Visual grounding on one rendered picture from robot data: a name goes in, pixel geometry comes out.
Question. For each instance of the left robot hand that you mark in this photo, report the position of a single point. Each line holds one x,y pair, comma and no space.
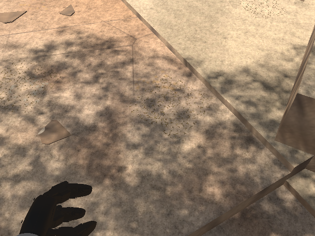
45,213

